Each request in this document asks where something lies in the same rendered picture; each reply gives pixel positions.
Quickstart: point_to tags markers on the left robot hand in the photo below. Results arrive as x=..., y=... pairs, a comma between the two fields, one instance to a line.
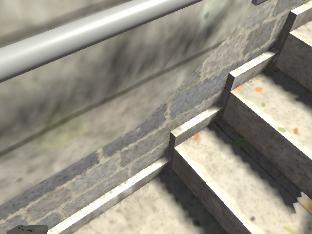
x=29, y=229

